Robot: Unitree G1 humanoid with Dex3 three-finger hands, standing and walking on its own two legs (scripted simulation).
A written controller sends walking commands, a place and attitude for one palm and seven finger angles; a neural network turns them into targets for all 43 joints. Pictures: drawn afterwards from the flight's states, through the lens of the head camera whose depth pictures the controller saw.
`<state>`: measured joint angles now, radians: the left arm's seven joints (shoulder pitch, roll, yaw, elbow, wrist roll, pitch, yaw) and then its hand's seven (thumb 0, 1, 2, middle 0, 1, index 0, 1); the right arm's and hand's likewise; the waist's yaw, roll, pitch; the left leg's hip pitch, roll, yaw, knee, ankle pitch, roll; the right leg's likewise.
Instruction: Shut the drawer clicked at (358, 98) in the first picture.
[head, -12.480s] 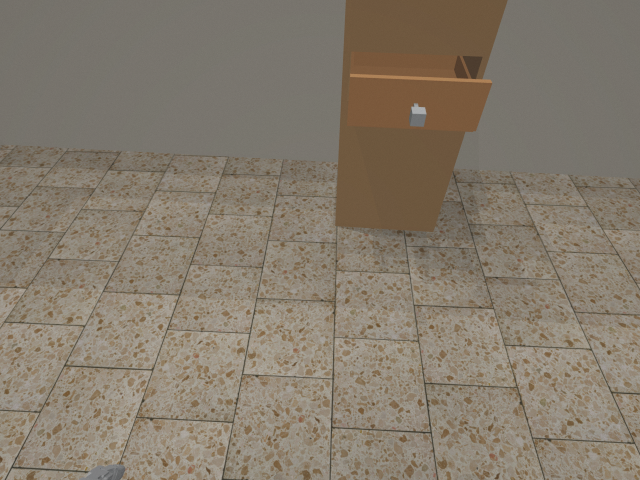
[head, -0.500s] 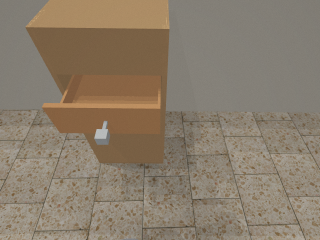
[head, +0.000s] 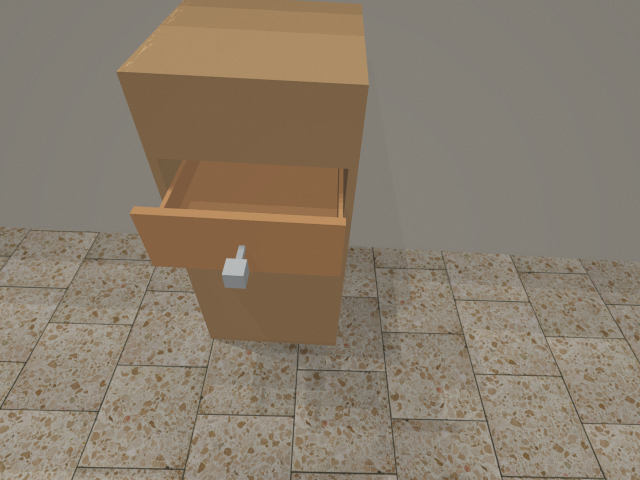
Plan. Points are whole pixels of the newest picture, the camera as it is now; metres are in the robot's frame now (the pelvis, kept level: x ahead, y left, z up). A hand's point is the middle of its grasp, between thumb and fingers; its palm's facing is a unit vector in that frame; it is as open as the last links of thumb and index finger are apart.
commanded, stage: look again from close up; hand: left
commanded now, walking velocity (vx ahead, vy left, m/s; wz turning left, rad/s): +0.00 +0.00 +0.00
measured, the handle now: (238, 264) +0.49 +0.18 -0.09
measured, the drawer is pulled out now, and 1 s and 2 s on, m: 0.16 0.16 0.16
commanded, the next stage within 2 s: raise the hand and make a fist in 0.56 s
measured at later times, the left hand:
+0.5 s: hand out of the picture +0.01 +0.14 -0.18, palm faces +0.02 -0.99 -0.14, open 7.3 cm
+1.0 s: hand (255, 401) +0.22 +0.10 -0.02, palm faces -0.06 -1.00 +0.03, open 6.3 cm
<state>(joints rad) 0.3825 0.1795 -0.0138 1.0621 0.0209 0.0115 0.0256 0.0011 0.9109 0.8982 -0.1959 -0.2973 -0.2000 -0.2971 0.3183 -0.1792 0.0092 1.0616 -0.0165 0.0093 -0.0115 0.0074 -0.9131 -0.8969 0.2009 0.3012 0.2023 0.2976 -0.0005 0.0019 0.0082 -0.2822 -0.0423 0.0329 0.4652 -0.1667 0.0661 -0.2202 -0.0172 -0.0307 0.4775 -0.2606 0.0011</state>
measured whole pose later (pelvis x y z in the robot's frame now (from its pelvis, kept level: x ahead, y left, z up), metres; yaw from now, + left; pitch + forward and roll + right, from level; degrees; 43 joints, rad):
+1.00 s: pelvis +0.02 -0.04 -0.07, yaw -1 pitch +11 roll +1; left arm 0.41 0.12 0.04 0.10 -0.19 -0.53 -0.24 0.01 0.93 0.90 -0.37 -0.49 -0.37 -0.49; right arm 0.15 -0.25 -0.07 0.57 0.00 -0.25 0.00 0.02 -0.91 -0.90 0.20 0.30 0.20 0.30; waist -0.01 -0.03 -0.17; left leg -0.77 -0.01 0.03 1.02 -0.44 0.01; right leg -0.72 0.01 -0.03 1.05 -0.53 -0.04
